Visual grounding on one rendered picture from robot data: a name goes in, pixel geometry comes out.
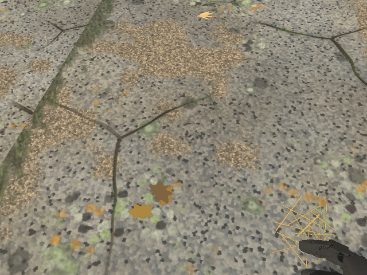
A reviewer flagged right robot hand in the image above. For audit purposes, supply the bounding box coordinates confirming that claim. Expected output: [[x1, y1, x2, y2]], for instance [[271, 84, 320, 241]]
[[299, 239, 367, 275]]

